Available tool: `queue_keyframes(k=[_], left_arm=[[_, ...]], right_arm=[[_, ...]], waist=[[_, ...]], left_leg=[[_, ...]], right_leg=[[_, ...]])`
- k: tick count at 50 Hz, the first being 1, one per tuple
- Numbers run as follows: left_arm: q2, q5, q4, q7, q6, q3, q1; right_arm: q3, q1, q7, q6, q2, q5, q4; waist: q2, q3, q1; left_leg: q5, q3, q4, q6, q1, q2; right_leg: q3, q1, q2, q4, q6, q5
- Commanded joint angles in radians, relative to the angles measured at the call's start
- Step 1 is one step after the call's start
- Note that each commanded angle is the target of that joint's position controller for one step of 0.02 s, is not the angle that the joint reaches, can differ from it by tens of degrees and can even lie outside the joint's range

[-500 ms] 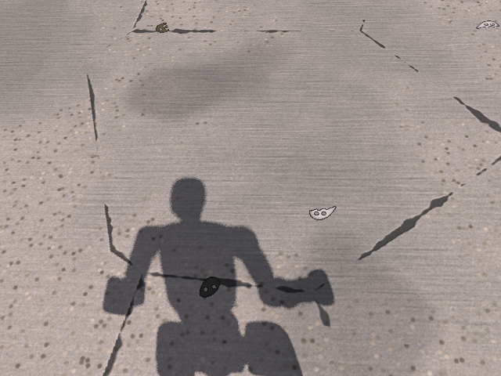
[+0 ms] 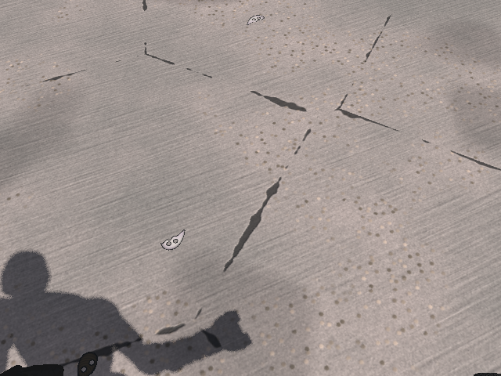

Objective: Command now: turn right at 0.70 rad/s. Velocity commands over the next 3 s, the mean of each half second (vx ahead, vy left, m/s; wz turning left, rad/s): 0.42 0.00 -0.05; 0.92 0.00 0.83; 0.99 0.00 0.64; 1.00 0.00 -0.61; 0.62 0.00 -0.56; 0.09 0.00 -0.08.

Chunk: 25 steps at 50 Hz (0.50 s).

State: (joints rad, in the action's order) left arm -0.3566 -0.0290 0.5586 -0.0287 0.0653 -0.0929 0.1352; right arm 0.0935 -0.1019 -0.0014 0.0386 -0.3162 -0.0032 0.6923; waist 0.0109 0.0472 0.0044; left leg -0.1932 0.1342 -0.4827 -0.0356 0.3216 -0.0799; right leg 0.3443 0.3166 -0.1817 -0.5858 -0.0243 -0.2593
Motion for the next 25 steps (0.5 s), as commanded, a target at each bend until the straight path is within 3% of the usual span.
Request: queue_keyframes(k=[1, 2, 3, 4, 5, 6, 7, 9, 11, 14, 16, 17, 18, 19, 20, 21, 22, 23, 25], left_arm=[[-0.054, 0.006, -0.075, 0.001, -0.014, -0.008, 0.073], [-0.144, 0.018, -0.066, 0.000, -0.025, -0.033, 0.066], [-0.194, 0.017, -0.043, 0.001, -0.027, -0.048, 0.072], [-0.186, 0.018, -0.022, 0.001, -0.022, -0.049, 0.063], [-0.152, 0.019, -0.015, -0.001, -0.017, -0.039, 0.053], [-0.110, 0.018, -0.013, 0.004, -0.017, -0.021, 0.059], [-0.078, 0.015, -0.020, 0.012, -0.024, -0.006, 0.056], [-0.057, 0.007, -0.024, 0.025, -0.046, 0.010, 0.027], [-0.045, 0.013, -0.037, 0.030, -0.070, 0.021, -0.024], [-0.022, 0.017, -0.016, 0.032, -0.119, 0.029, 0.003], [-0.021, 0.005, 0.023, 0.032, -0.144, 0.023, 0.085], [-0.035, 0.092, 0.083, 0.030, -0.114, 0.028, 0.209], [-0.076, 0.098, 0.105, 0.022, -0.113, 0.013, 0.338], [-0.174, 0.096, 0.085, 0.013, -0.113, 0.003, 0.404], [-0.222, 0.104, 0.079, 0.002, -0.110, -0.019, 0.336], [-0.145, 0.093, 0.079, 0.006, -0.117, 0.000, 0.271], [-0.093, 0.082, 0.074, 0.011, -0.126, 0.017, 0.218], [-0.072, 0.077, 0.069, 0.012, -0.131, 0.025, 0.187], [-0.055, 0.067, 0.093, 0.010, -0.144, 0.032, 0.210]], right_arm=[[0.046, 0.041, -0.007, 0.004, -0.213, 0.031, -0.077], [0.042, 0.007, -0.005, 0.006, -0.172, 0.047, -0.079], [0.024, 0.029, -0.008, 0.006, -0.129, 0.032, -0.089], [0.015, 0.046, -0.014, 0.000, -0.100, 0.016, -0.090], [0.009, 0.042, -0.020, -0.007, -0.093, 0.004, -0.087], [0.005, -0.006, -0.025, -0.012, -0.097, -0.004, -0.070], [0.007, -0.060, -0.027, -0.015, -0.114, -0.008, -0.054], [0.009, -0.128, -0.026, -0.012, -0.132, -0.004, -0.040], [0.007, -0.156, -0.024, -0.003, -0.146, -0.007, -0.035], [0.006, -0.146, -0.013, 0.000, -0.165, -0.027, -0.039], [0.002, -0.125, -0.009, -0.007, -0.158, -0.037, -0.053], [0.024, -0.120, 0.012, -0.031, -0.165, 0.041, -0.020], [0.011, -0.057, 0.018, -0.025, -0.095, 0.035, -0.061], [-0.026, 0.001, 0.020, -0.012, 0.026, 0.016, -0.125], [-0.023, 0.063, 0.026, -0.008, -0.021, 0.021, -0.169], [-0.013, 0.065, 0.037, -0.010, -0.052, 0.019, -0.151], [-0.008, 0.002, 0.051, -0.011, -0.060, 0.023, -0.114], [0.000, -0.052, 0.064, -0.019, -0.078, 0.029, -0.079], [0.001, -0.050, 0.088, -0.037, -0.077, 0.039, -0.065]], waist=[[-0.236, -0.153, 0.077], [-0.257, -0.128, 0.042], [-0.174, -0.110, 0.046], [-0.124, -0.090, 0.040], [-0.109, -0.081, 0.027], [-0.104, -0.097, 0.007], [-0.142, -0.102, -0.012], [-0.207, -0.095, -0.055], [-0.200, -0.061, -0.069], [-0.214, -0.015, -0.028], [-0.161, 0.016, 0.032], [-0.039, -0.021, 0.086], [0.068, -0.057, 0.157], [0.247, -0.102, 0.193], [0.160, -0.022, 0.164], [0.085, 0.037, 0.116], [0.092, 0.035, 0.072], [0.117, 0.013, 0.043], [0.113, 0.030, 0.040]], left_leg=[[0.289, 0.344, 0.180, 0.189, -0.254, 0.350], [0.291, 0.493, 0.193, 0.318, -0.195, 0.458], [0.256, 0.409, 0.170, 0.322, -0.163, 0.439], [0.196, 0.302, 0.158, 0.280, -0.145, 0.367], [0.153, 0.251, 0.154, 0.251, -0.155, 0.323], [-0.026, 0.228, 0.187, 0.239, -0.189, 0.298], [-0.227, 0.218, 0.224, 0.226, -0.219, 0.270], [-0.425, 0.236, 0.280, 0.220, -0.245, 0.275], [-0.428, 0.248, 0.309, 0.227, -0.204, 0.290], [-0.334, 0.215, 0.312, 0.230, -0.044, 0.252], [-0.311, 0.210, 0.253, 0.224, 0.047, 0.224], [-0.337, 0.123, 0.117, 0.182, 0.154, 0.128], [-0.349, 0.048, -0.096, 0.125, 0.406, 0.045], [-0.409, -0.027, -0.391, 0.097, 0.578, -0.022], [-0.265, 0.002, -0.508, 0.098, 0.674, 0.057], [-0.170, 0.026, -0.568, 0.096, 0.686, 0.094], [-0.108, 0.013, -0.584, 0.082, 0.650, 0.103], [-0.074, -0.018, -0.609, 0.065, 0.598, 0.110], [-0.013, -0.062, -0.686, 0.052, 0.590, 0.120]], right_leg=[[-0.038, 0.140, 0.006, -0.223, -0.006, -0.350], [-0.094, 0.213, 0.038, -0.464, 0.051, -0.414], [-0.111, 0.217, 0.083, -0.571, 0.075, -0.343], [-0.129, 0.212, 0.098, -0.604, 0.093, -0.280], [-0.139, 0.228, 0.098, -0.628, 0.105, -0.239], [-0.174, 0.259, 0.108, -0.615, 0.106, -0.185], [-0.224, 0.284, 0.117, -0.563, 0.102, -0.156], [-0.285, 0.290, 0.136, -0.462, 0.092, -0.165], [-0.314, 0.233, 0.167, -0.314, 0.070, -0.179], [-0.347, -0.014, 0.141, -0.024, 0.037, -0.207], [-0.374, -0.170, 0.141, 0.219, 0.011, -0.013], [-0.420, -0.371, 0.104, 0.274, -0.005, 0.012], [-0.272, -0.619, 0.258, 0.267, -0.020, -0.093], [0.113, -0.647, 0.561, 0.395, -0.058, -0.472], [0.272, -0.476, 0.663, 0.443, -0.151, -0.585], [0.187, -0.444, 0.603, 0.434, -0.139, -0.532], [0.070, -0.415, 0.542, 0.435, -0.105, -0.429], [-0.032, -0.393, 0.496, 0.448, -0.082, -0.342], [-0.181, -0.353, 0.449, 0.476, -0.072, -0.203]])
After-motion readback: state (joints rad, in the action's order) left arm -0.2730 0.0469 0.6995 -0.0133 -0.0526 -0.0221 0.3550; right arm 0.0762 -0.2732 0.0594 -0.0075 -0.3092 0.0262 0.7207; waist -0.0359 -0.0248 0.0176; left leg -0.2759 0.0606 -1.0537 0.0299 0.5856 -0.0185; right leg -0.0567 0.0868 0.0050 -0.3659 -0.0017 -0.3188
